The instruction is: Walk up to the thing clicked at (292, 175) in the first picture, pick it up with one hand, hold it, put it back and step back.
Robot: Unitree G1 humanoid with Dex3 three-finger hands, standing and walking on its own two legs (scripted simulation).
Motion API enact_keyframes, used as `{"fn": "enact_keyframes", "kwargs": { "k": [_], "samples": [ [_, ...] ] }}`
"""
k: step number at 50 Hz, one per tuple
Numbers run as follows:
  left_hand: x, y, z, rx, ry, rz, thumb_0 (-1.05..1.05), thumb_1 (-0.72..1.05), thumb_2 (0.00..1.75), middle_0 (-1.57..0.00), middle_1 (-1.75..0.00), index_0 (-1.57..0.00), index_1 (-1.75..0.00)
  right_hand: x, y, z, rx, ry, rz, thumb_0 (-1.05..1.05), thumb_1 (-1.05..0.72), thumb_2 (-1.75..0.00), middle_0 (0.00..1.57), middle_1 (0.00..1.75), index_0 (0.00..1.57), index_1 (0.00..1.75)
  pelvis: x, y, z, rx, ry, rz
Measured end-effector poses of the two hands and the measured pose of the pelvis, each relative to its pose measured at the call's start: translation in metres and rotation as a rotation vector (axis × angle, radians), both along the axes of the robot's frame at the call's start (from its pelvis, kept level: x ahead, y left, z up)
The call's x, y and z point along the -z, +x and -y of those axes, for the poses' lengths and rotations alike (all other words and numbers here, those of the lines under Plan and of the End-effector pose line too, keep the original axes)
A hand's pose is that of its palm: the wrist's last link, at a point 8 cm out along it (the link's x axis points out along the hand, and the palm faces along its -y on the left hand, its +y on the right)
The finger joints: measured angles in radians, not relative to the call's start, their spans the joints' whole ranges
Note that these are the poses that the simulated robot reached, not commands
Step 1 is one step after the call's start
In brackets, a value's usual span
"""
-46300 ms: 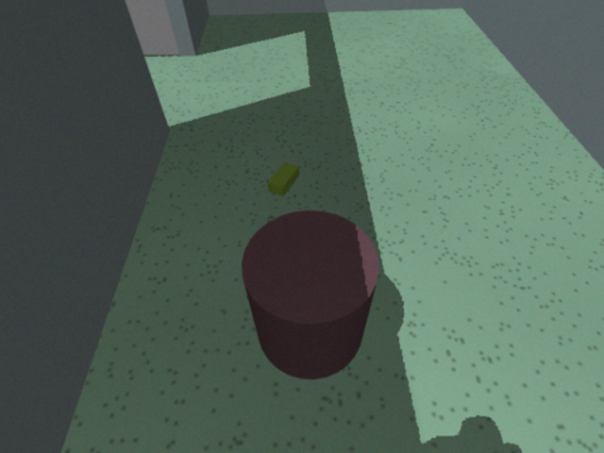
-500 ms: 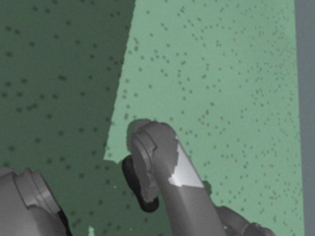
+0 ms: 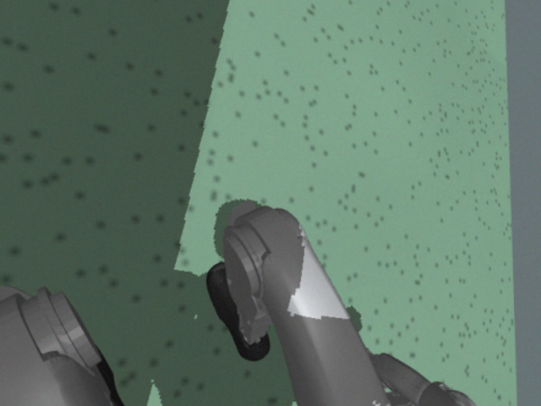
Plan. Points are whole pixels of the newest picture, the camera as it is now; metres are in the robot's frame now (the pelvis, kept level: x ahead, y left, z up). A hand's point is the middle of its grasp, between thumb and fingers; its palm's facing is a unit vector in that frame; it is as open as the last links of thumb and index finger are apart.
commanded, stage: close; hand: left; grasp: from above
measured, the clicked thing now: out of the picture +0.42 +0.37 -0.28
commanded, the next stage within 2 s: settle in 0.52 s
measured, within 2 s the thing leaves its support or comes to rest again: leaves its support in 0.98 s
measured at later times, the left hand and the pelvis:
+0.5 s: hand out of the picture +0.41 +0.37 -0.25, palm faces -0.32 -0.31 -0.90, open 10.9 cm; pelvis +0.00 +0.00 +0.00, yaw +0 degrees
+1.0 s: hand out of the picture +0.41 +0.36 -0.25, palm faces -0.29 -0.31 -0.90, open 10.8 cm; pelvis +0.00 +0.00 +0.01, yaw +0 degrees
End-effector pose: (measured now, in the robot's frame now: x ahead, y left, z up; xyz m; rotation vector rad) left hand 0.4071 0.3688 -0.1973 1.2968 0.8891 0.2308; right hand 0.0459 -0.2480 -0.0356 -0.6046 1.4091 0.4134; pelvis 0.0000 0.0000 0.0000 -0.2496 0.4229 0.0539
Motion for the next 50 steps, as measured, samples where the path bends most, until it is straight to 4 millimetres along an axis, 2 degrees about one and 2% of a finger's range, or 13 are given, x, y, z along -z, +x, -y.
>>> {"fn": "enact_keyframes", "kwargs": {
  "k": [24,50],
  "samples": [
    [-0.004,0.002,-0.001,-0.007,-0.006,-0.002,0.0,-0.07,0.48,-0.57,-0.52,-0.64,-0.54,-0.002,-0.006,-0.003,0.018,-0.006,-0.009,0.0,-0.89,-0.89,0.2,0.3,0.19,0.3,-0.002,-0.001,0.0,-0.001,-0.001,-0.006],
    [-0.009,0.004,0.0,0.001,-0.016,0.028,-0.02,-0.13,0.56,-0.62,-0.52,-0.69,-0.52,-0.001,0.006,-0.002,0.039,-0.006,-0.006,0.0,-0.91,-0.9,0.2,0.3,0.19,0.3,-0.007,0.004,0.001,-0.003,0.001,-0.046]
  ]
}}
